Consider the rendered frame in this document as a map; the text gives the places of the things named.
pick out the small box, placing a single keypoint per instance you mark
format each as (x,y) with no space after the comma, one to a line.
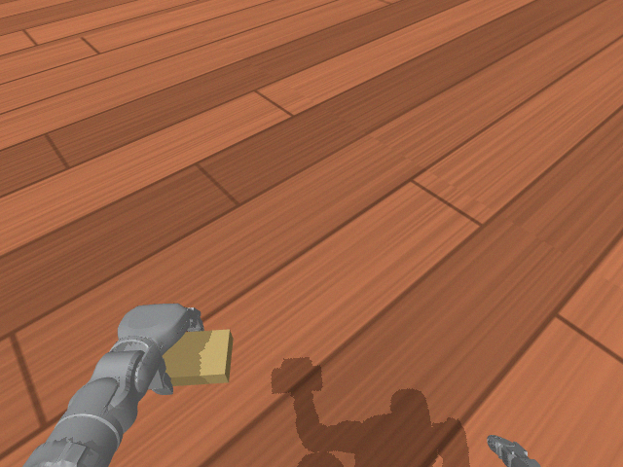
(201,357)

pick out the left robot arm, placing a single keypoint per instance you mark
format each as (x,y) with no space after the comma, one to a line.
(100,412)

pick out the left robot hand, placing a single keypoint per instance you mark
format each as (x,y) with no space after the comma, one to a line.
(164,325)

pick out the right robot hand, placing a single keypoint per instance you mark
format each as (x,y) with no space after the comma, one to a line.
(512,454)

